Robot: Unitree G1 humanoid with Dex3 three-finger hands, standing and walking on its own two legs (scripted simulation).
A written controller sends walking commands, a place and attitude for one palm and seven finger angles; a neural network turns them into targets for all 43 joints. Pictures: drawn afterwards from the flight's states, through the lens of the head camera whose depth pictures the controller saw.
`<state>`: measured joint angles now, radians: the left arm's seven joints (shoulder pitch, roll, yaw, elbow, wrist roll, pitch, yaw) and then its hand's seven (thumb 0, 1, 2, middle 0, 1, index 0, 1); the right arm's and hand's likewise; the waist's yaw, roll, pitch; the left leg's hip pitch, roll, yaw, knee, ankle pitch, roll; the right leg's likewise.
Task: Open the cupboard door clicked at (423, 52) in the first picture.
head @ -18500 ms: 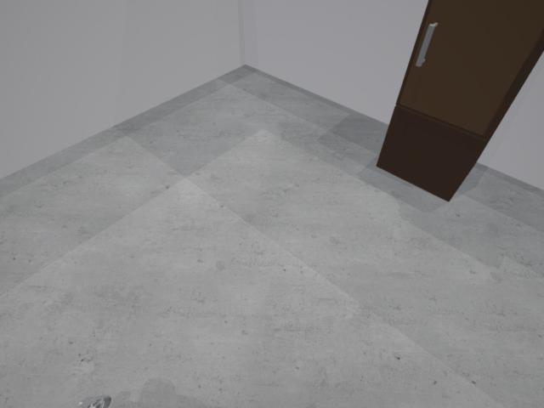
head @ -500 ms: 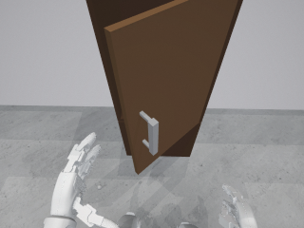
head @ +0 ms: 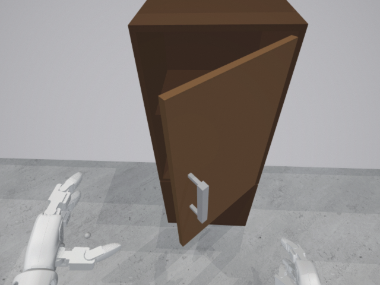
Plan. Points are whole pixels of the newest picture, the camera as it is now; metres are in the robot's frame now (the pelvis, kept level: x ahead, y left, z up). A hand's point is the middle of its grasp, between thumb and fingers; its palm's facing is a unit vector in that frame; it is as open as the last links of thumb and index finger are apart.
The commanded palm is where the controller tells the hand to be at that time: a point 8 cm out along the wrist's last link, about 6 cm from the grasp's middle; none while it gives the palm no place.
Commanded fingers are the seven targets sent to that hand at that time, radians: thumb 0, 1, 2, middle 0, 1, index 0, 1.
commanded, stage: draw the hand back to the body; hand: left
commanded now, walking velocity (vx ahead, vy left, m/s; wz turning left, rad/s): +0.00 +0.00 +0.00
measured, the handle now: (197, 198) +0.34 +0.02 -0.03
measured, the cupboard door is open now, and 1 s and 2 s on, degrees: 44 44 44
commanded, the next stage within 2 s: step back with the hand held close in 0.76 s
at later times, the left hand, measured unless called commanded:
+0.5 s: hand (26, 194) +0.20 +0.26 +0.19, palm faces +0.48 -0.79 -0.39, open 8.0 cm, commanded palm +0.15 +0.29 +0.20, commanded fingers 0.00 0.90 0.90 -0.20 -0.30 -0.20 -0.30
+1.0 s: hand (31, 193) +0.20 +0.25 +0.19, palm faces +0.45 -0.78 -0.43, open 7.4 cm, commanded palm +0.14 +0.29 +0.20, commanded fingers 0.00 0.90 0.90 -0.20 -0.30 -0.20 -0.30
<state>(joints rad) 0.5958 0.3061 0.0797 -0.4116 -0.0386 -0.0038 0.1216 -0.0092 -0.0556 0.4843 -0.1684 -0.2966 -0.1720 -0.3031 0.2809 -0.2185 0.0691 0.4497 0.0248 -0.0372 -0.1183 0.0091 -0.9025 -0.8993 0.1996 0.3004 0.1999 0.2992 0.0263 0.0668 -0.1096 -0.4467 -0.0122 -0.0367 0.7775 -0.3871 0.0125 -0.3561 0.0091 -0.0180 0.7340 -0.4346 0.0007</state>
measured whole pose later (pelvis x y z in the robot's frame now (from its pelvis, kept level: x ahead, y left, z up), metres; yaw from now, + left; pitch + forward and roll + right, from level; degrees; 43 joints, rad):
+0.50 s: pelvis +0.01 +0.00 +0.03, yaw -1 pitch -3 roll +0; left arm 0.46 0.35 0.36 -0.41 -0.07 -0.06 0.12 0.01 0.78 0.84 -0.20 -0.30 -0.20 -0.30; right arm 0.20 -0.23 0.04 0.60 0.00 -0.09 -0.09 0.01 -0.90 -0.90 0.20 0.30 0.20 0.30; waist 0.06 0.06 -0.02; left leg -0.17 -0.01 -0.02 0.50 -0.27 0.01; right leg -0.09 0.01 0.00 0.46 -0.32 0.00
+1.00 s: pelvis +0.00 -0.01 +0.03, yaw +0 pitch -3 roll -1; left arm 0.45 0.35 0.38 -0.37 -0.06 -0.12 0.10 0.01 0.89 0.89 -0.21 -0.30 -0.21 -0.30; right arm 0.18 -0.23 0.02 0.61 0.00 -0.06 -0.08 0.01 -0.90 -0.90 0.20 0.30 0.20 0.30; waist 0.03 0.08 0.00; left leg -0.18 0.02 -0.05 0.47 -0.24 -0.01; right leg -0.07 0.03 -0.02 0.38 -0.26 -0.02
